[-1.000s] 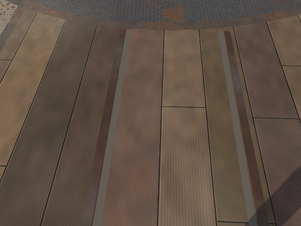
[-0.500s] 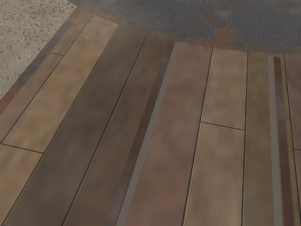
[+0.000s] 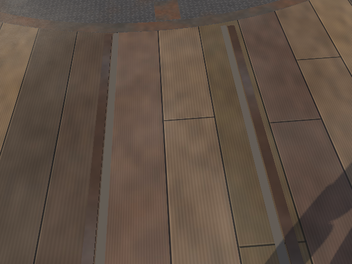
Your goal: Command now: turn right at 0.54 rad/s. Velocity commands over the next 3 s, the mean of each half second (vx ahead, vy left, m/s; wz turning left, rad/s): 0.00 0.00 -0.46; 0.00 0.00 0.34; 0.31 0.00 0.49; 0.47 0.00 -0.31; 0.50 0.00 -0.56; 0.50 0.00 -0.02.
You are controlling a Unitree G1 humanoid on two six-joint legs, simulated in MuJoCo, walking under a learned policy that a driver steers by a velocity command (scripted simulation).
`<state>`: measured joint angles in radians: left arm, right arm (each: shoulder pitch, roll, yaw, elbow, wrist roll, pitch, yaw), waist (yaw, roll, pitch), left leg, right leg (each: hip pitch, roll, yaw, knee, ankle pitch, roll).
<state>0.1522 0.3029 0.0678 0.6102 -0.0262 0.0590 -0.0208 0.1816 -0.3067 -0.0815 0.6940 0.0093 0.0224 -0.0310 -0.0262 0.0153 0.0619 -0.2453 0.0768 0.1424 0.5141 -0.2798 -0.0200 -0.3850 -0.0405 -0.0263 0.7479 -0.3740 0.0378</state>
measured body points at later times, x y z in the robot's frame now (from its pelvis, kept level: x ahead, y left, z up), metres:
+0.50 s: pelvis +0.01 -0.02 +0.00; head +0.03 -0.03 +0.45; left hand +0.24 +0.20 -0.08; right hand +0.10 -0.32 -0.10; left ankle +0.05 +0.11 -0.74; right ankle +0.00 -0.12 -0.73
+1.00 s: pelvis +0.01 +0.00 +0.00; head +0.05 +0.01 +0.45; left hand +0.14 +0.29 -0.10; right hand +0.19 -0.28 -0.08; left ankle +0.00 +0.12 -0.68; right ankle +0.00 -0.12 -0.73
